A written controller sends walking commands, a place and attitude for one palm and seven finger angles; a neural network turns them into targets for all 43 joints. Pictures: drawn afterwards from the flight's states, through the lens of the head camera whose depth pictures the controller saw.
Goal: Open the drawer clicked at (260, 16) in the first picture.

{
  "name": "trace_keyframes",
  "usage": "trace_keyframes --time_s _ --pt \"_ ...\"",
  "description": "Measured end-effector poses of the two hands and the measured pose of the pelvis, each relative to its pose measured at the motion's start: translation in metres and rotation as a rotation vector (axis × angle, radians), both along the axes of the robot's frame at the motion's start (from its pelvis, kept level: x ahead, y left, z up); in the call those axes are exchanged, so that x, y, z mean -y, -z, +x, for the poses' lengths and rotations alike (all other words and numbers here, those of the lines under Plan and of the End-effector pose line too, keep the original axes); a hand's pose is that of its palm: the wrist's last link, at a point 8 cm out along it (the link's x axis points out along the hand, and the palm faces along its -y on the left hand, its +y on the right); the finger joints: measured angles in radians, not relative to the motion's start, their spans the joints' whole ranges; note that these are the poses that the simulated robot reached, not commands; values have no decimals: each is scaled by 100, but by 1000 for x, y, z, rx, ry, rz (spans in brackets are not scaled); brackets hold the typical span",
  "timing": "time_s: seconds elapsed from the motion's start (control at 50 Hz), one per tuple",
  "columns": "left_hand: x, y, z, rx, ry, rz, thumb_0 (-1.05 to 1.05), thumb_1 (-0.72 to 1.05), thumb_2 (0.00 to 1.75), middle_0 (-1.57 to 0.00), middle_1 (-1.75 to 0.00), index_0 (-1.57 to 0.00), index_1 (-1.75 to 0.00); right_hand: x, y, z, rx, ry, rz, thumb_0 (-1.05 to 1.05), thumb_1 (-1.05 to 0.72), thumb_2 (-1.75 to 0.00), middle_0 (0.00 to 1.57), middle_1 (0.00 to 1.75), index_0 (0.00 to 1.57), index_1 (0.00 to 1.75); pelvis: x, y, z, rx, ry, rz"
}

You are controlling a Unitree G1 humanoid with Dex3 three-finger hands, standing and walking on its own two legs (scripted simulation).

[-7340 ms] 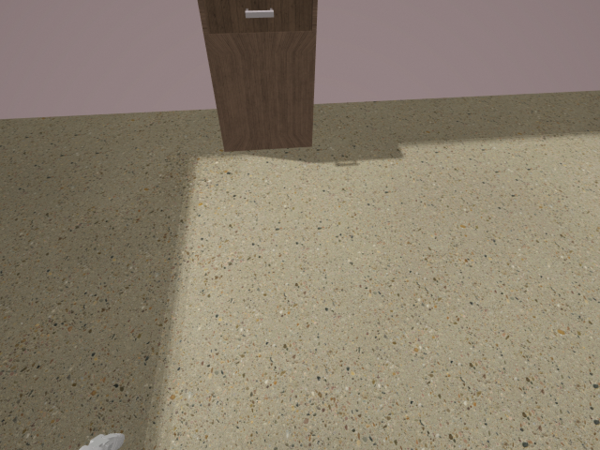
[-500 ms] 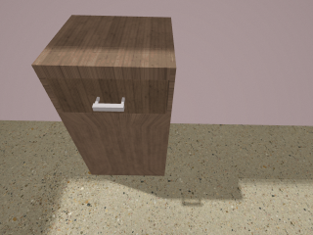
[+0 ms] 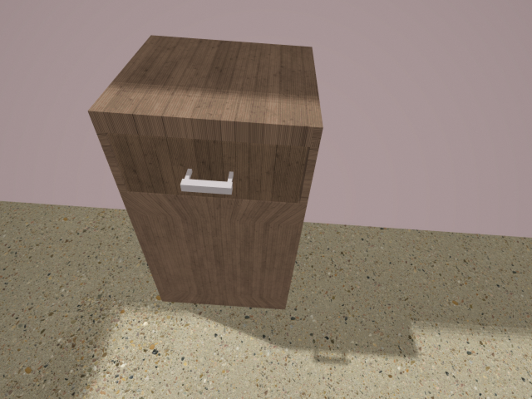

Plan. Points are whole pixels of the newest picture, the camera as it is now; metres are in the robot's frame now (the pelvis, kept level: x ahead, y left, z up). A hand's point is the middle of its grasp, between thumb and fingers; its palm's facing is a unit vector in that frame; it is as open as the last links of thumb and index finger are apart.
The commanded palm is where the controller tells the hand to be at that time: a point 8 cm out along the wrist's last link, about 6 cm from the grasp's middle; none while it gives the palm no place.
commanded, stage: shuffle to correct the standing spot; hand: left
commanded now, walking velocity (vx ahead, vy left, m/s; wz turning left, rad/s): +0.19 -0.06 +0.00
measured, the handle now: (208, 180) +0.59 +0.17 -0.05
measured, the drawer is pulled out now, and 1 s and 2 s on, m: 0.00 0.00 0.00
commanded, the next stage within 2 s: come to a stop and stand still in 0.28 s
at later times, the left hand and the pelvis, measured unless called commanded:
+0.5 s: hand out of the picture +0.03 +0.13 -0.18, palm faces +0.00 -0.99 -0.13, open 7.4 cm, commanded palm none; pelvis +0.06 -0.02 +0.00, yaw -2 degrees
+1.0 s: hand out of the picture +0.10 +0.14 -0.17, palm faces +0.06 -0.98 -0.21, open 7.2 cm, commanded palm none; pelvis +0.05 -0.04 +0.00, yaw +0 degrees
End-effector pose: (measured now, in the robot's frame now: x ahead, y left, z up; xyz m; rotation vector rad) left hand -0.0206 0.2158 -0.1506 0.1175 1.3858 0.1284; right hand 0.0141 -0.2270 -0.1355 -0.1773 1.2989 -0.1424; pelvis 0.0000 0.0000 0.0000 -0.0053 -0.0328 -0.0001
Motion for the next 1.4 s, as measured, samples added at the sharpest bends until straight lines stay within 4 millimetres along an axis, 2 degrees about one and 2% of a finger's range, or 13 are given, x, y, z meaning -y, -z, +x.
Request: trace_keyframes --time_s 0.2,0.3,0.36,0.42,0.54,0.58,0.7,0.8,0.9,1.02,1.24,1.34,1.4 --pt "18 0 -25 -75 -39 -12 0 91 90 -19 -30 -19 -30 10 10 -11 -63 28 22 0 -91 -90 20 30 20 30 13 5 14 -12 4 -2" --pt "27 5 -26 -110 -73 -31 0 91 90 -19 -30 -19 -30 11 10 1 -75 25 16 0 -91 -90 20 30 20 30 14 8 30 -17 -3 -15" --pt "29 9 -20 -138 -68 -50 0 91 90 -19 -30 -19 -30 6 9 12 -58 34 14 0 -91 -90 20 30 20 30 12 9 42 -18 7 1" --pt "29 7 -1 -151 -28 -53 0 91 90 -19 -30 -19 -30 1 8 17 -34 65 16 0 -91 -90 20 30 20 30 13 8 51 -23 33 8" --pt "33 -2 79 -21 33 -3 1 92 90 -19 -30 -19 -30 -3 10 3 -119 102 62 0 -91 -90 20 30 20 30 27 1 63 -23 36 15" --pt "29 -1 96 14 35 41 3 94 90 -20 -30 -20 -30 -1 17 0 -155 112 83 0 -91 -90 20 30 20 30 35 6 68 -17 35 34" --pt "32 -11 128 99 18 78 3 94 90 -19 -30 -19 -30 11 22 9 -202 105 101 0 -91 -90 20 30 20 30 46 5 74 -17 -7 14" --pt "32 -9 137 144 -9 73 1 94 90 -19 -30 -20 -30 21 18 28 -149 77 69 0 -91 -90 20 30 20 30 46 5 67 -10 -9 21" --pt "30 -11 130 156 -14 64 0 94 90 -20 -30 -20 -30 30 13 44 -80 41 38 0 -92 -90 20 30 20 30 44 3 57 -9 -3 19" --pt "26 -10 101 112 -21 57 0 94 90 -20 -30 -20 -30 36 7 50 -37 13 20 1 -92 -90 20 30 20 30 41 0 49 -14 -3 16" --pt "43 -6 35 -45 -51 -1 0 91 90 -19 -30 -19 -30 20 6 22 -103 3 50 0 -91 -90 20 30 20 30 37 -3 45 -15 -4 13" --pt "54 -5 17 -94 -55 -22 0 91 90 -19 -30 -20 -30 9 8 7 -145 15 73 0 -91 -90 20 30 20 30 36 -3 45 -17 0 9" --pt "53 -3 13 -107 -37 -21 0 91 90 -20 -30 -20 -30 5 14 6 -139 29 86 0 -91 -90 20 30 20 30 31 2 44 -22 0 0"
